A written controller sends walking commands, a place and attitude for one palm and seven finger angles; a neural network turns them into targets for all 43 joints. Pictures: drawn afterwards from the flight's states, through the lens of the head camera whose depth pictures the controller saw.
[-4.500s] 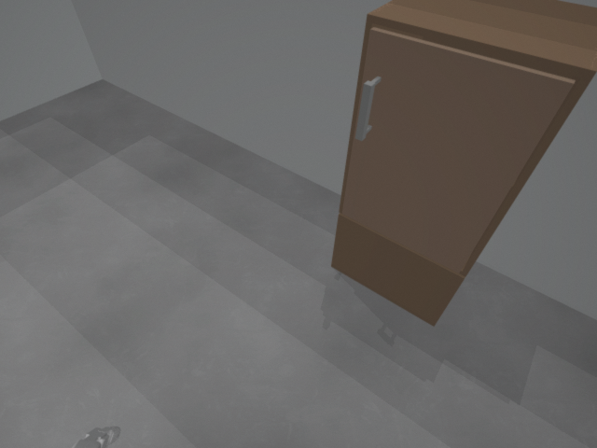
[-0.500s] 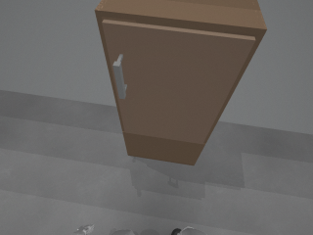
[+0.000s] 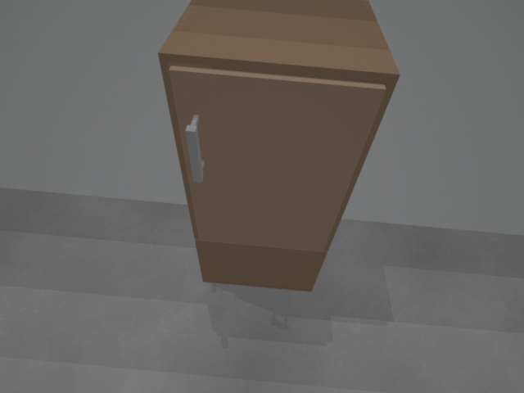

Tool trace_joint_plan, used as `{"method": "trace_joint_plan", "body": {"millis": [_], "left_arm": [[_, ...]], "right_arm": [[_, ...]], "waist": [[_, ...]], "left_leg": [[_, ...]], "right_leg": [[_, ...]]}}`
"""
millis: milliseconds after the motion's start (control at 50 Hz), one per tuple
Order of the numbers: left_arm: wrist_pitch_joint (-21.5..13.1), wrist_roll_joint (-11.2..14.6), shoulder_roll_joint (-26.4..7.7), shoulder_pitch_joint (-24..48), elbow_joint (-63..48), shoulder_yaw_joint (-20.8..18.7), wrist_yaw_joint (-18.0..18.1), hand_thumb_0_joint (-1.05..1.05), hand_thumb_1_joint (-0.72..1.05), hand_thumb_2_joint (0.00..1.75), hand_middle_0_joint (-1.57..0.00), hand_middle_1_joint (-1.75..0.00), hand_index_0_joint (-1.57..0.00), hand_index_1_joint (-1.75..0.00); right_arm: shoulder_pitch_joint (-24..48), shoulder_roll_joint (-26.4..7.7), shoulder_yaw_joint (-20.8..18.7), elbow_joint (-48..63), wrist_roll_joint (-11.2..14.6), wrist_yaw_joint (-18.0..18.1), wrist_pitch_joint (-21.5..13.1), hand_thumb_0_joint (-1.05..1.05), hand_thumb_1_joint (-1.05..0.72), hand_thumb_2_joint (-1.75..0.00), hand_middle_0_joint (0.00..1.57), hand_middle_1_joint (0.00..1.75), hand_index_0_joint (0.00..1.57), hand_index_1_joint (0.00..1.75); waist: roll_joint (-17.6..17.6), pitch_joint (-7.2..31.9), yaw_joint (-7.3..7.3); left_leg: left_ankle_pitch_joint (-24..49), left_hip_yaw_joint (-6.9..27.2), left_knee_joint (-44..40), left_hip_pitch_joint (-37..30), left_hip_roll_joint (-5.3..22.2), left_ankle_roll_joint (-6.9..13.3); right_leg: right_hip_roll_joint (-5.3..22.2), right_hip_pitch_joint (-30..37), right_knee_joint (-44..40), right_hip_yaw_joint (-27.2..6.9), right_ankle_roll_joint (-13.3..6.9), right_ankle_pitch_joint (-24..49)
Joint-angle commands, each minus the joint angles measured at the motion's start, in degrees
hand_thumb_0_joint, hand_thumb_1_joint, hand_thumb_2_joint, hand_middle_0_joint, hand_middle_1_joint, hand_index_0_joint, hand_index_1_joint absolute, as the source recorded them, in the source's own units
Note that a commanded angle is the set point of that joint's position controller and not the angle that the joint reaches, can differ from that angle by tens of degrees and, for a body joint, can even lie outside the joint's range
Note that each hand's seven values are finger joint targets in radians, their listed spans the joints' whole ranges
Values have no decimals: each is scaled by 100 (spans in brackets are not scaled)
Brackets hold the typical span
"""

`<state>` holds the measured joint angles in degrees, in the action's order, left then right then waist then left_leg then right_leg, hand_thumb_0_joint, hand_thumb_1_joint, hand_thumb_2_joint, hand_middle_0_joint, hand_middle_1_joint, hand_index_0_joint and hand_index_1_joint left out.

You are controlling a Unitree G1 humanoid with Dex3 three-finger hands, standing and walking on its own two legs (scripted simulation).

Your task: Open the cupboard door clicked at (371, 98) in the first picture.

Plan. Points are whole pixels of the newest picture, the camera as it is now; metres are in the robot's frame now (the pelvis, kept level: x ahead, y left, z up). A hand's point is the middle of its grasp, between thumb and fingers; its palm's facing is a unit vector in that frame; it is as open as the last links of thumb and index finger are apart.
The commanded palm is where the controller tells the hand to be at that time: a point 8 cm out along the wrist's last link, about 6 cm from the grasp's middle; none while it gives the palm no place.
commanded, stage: come to a stop and stand still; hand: left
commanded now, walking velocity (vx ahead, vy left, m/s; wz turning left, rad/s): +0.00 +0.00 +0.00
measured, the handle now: (197, 149) +0.60 +0.16 +0.00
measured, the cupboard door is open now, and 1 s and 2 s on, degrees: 0 0 0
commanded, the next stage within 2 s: look again from close up in 1.10 s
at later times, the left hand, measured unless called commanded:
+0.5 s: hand out of the picture -0.03 +0.08 -0.18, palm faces +0.07 -0.99 -0.15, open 7.4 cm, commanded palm none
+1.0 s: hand out of the picture +0.01 +0.11 -0.18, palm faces +0.07 -0.98 -0.19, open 7.4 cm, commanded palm none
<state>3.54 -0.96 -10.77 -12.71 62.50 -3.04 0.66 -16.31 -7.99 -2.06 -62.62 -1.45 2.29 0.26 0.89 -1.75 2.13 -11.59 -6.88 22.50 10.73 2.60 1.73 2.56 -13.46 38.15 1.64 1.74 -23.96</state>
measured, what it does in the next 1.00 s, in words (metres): steps on the spot: right foot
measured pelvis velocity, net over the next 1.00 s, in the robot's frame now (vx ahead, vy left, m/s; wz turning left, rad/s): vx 0.02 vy -0.05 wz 0.02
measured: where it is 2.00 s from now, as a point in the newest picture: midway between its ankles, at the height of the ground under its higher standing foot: outside the picture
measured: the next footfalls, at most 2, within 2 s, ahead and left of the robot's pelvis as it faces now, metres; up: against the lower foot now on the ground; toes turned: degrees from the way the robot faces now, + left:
right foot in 0.08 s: +0.01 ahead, -0.15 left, +0.00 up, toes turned -3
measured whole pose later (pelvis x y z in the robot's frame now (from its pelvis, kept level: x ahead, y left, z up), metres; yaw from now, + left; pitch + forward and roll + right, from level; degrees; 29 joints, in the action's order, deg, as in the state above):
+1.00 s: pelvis +0.02 -0.05 -0.01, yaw +1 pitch -1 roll +0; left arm -0.8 -0.7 -7.0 -17.0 65.5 -0.7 2.5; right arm -15.6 -7.7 -0.5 -66.5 -0.5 2.5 0.1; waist -0.2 -1.6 0.1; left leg -13.4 -4.8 23.5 8.4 4.9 -3.2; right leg 0.1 -4.3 23.4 4.2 -1.4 -17.8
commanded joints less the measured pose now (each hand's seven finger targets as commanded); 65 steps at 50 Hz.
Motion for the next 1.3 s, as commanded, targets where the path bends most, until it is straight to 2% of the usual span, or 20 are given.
{"method": "trace_joint_plan", "body": {"millis": [0, 20, 40, 60, 80, 120, 140, 180, 220, 360, 420, 620, 780, 960, 1160, 1180, 1200, 1220, 1240, 1280], "left_arm": [[-209, 11, -108, -501, -72, 14, 42, 0, 90, 90, -20, -30, -20, -30], [-264, 3, -228, -591, -25, 17, 78, 0, 90, 90, -20, -30, -20, -30], [-327, 2, -416, -513, -3, 32, 116, 0, 90, 90, -20, -30, -20, -30], [-358, 21, -530, -382, -14, 41, 122, 0, 90, 90, -20, -30, -20, -30], [-354, 24, -560, -273, -51, 63, 126, 0, 90, 90, -20, -30, -20, -30], [-414, 36, -431, -281, 38, 83, 122, 0, 90, 90, -20, -30, -20, -30], [-420, 50, -328, -272, 44, 129, 128, 0, 90, 90, -20, -30, -20, -30], [-418, 64, -239, -341, 82, 162, 130, 0, 90, 90, -20, -30, -20, -30], [-416, 77, -228, -467, 117, 166, 140, 0, 90, 90, -20, -30, -20, -30], [-455, 72, -161, -711, 172, 160, 163, 0, 90, 90, -20, -30, -20, -30], [-461, 64, -121, -791, 195, 159, 170, 0, 90, 90, -20, -30, -20, -30], [-490, 45, 17, -1043, 289, 154, 193, 0, 90, 90, -20, -30, -20, -30], [-485, 32, -24, -1077, 294, 157, 214, 0, 90, 90, -20, -30, -20, -30], [-460, 43, -97, -942, 225, 158, 201, 0, 90, 90, -20, -30, -20, -30], [-471, 47, -221, -833, 161, 151, 189, 0, 90, 90, -20, -30, -20, -30], [-586, -48, -1203, -659, -293, 230, 172, 0, 90, 90, -20, -30, -20, -30], [-589, -27, -792, -616, -416, 48, 203, 0, 90, 90, -20, -30, -20, -30], [-596, -45, -824, -654, -406, -17, 203, 0, 90, 90, -20, -30, -20, -30], [-586, -11, -706, -772, -398, 66, 206, 0, 90, 90, -20, -30, -20, -30], [-541, -28, -543, -897, -492, 100, 214, 0, 90, 90, -20, -30, -20, -30]], "right_arm": [[-198, -868, -206, 30, 37, 22, -41, 0, -90, -90, 20, 30, 20, 30], [-241, -692, -171, 3, 72, -3, -46, 0, -90, -90, 20, 30, 20, 30], [-275, -432, -102, 12, 112, -21, -46, 0, -90, -90, 20, 30, 20, 30], [-216, -232, -21, 33, 96, -53, -28, 0, -90, -90, 20, 30, 20, 30], [-253, -197, -3, -9, 69, -92, -10, 0, -90, -90, 20, 30, 20, 30], [-334, -214, 22, -139, 11, -73, 14, 0, -90, -90, 20, 30, 20, 30], [-443, -256, 17, -197, 22, -67, 3, 0, -90, -90, 20, 30, 20, 30], [-550, -300, 33, -305, 38, -57, -25, 0, -90, -90, 20, 30, 20, 30], [-563, -293, 46, -352, 47, -48, -26, 0, -90, -90, 20, 30, 20, 30], [-543, -243, 50, -378, 57, -24, -9, 0, -90, -90, 20, 30, 20, 30], [-515, -212, 50, -373, 62, -17, 3, 0, -90, -90, 20, 30, 20, 30], [-391, -208, 44, -331, 75, 39, -48, 0, -90, -90, 20, 30, 20, 30], [-329, -287, 54, -311, 80, 60, -68, 0, -90, -90, 20, 30, 20, 30], [-302, -376, 79, -292, 68, 49, -84, 0, -90, -90, 20, 30, 20, 30], [-297, -454, 68, -289, 73, 27, -117, 0, -90, -90, 20, 30, 20, 30], [127, -1020, 56, 386, 72, -90, -121, 0, -90, -90, 20, 30, 20, 30], [-57, -995, -78, 543, -7, -43, -229, 0, -90, -90, 20, 30, 20, 30], [-99, -867, -138, 473, -14, 19, -273, 0, -90, -90, 20, 30, 20, 30], [-173, -744, -77, 446, 17, 43, -273, 0, -90, -90, 20, 30, 20, 30], [-322, -569, -22, 567, 22, 13, -227, 0, -90, -90, 20, 30, 20, 30]], "waist": [[-787, 89, -236], [-420, 139, -259], [196, 40, -191], [565, -194, -143], [259, -297, -77], [874, -465, -100], [782, -498, -59], [307, -567, -82], [134, -596, -134], [129, -384, -138], [96, -442, -139], [-94, -242, -178], [-13, -189, -205], [-48, -370, -228], [-39, -197, -233], [222, -860, -147], [-231, -37, -152], [-386, 547, -151], [-179, 771, -193], [356, 830, -182]], "left_leg": [[246, 1067, -458, 212, 985, 246], [-5, 846, -214, 438, 756, 47], [-368, 571, 66, 712, 471, -145], [-684, 372, 129, 607, 224, -248], [-558, 389, 143, 261, 189, -241], [-102, 344, 163, 99, 210, -255], [80, 392, 70, -8, 265, -247], [340, 458, -87, -103, 362, -232], [347, 457, -171, -14, 396, -234], [400, 395, -65, -168, 382, -269], [415, 383, -24, -185, 379, -277], [849, 386, 30, -340, 448, -269], [1157, 371, 65, -394, 485, -257], [1169, 422, -82, -356, 495, -214], [1240, 454, -149, -460, 494, -189], [933, 719, 110, -58, 278, -129], [1079, 615, 512, 13, 326, -54], [1384, 586, 703, -77, 299, -12], [1297, 582, 811, -90, 294, -17], [1159, 480, 911, 129, 208, -16]], "right_leg": [[-32, 619, -1637, 181, -59, 1258], [211, 920, -1959, -100, -114, 1437], [743, 910, -2187, -722, -311, 1220], [1079, 347, -2469, -970, -513, 739], [1140, -128, -2586, -938, -575, 312], [751, -313, -2515, -775, -545, 675], [673, -321, -2435, -642, -518, 810], [469, -299, -2269, -477, -418, 959], [432, -154, -2225, -423, -376, 1048], [440, -26, -2313, -489, -404, 1270], [430, -78, -2329, -486, -400, 1338], [390, 188, -2070, -334, -365, 2410], [390, 407, -1906, -247, -331, 3085], [395, 381, -1940, -191, -325, 2675], [396, 482, -1928, -195, -310, 2594], [314, -52, -1826, -98, -335, 2714], [521, 220, -1299, -317, -382, 2827], [563, 510, -1117, -343, -469, 3616], [584, 671, -1153, -321, -486, 3694], [569, 850, -1050, -325, -484, 4195]]}}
